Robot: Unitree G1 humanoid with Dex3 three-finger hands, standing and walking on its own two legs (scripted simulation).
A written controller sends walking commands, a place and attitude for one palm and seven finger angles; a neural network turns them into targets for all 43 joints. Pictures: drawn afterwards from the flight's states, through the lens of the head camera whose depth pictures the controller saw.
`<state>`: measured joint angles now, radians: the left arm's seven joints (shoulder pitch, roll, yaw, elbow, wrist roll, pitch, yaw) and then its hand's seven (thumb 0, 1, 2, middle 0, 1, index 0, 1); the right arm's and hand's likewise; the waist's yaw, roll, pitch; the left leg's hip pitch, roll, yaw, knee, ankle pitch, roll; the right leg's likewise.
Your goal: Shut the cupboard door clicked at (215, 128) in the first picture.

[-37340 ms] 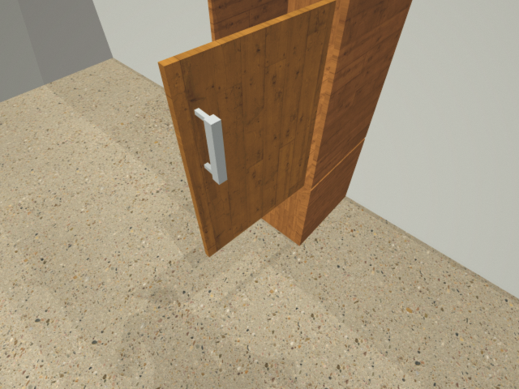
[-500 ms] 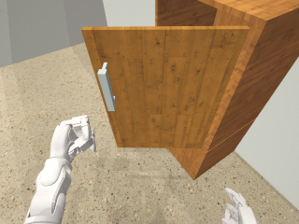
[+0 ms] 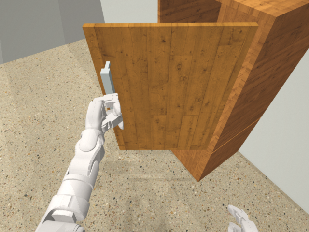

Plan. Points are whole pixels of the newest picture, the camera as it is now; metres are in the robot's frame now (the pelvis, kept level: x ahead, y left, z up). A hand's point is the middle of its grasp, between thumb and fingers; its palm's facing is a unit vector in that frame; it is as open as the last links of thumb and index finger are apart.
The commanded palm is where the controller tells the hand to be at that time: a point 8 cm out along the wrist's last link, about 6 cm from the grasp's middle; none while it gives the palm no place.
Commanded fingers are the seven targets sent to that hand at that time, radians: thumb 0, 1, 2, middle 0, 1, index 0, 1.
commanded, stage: bring the fist close to the handle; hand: left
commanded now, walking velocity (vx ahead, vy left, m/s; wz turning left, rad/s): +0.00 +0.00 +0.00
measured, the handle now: (111, 88) +0.49 +0.15 +0.10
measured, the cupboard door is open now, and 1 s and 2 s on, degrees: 55 51 41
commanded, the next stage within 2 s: push the door shut along its arc in 0.42 s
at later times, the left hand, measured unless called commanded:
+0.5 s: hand (121, 113) +0.39 +0.10 +0.10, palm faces +0.05 -1.00 -0.01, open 3.1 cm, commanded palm +0.36 +0.16 +0.10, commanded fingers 0.00 0.90 0.90 -1.30 -1.50 -1.30 -1.50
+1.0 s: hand (125, 97) +0.45 +0.10 +0.10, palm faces -0.09 -1.00 -0.03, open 3.1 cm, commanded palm +0.43 +0.15 +0.10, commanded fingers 0.00 0.90 0.90 -1.30 -1.50 -1.30 -1.50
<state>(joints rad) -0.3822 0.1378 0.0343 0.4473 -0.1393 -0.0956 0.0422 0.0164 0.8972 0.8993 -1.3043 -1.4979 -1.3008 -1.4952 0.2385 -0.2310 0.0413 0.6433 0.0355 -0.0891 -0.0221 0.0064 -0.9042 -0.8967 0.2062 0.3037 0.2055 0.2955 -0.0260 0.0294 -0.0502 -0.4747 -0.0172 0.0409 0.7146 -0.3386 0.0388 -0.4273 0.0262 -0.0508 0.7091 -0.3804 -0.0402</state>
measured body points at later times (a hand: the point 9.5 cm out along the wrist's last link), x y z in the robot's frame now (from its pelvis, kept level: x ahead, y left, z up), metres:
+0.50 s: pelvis +0.00 -0.01 +0.00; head +0.02 -0.02 +0.45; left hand +0.38 +0.16 +0.10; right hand +0.10 -0.27 -0.11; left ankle +0.01 +0.09 -0.72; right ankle -0.01 -0.09 -0.72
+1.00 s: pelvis +0.00 -0.01 +0.00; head +0.05 -0.01 +0.44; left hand +0.45 +0.16 +0.11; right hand +0.06 -0.26 -0.13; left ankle +0.01 +0.09 -0.72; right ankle -0.01 -0.09 -0.72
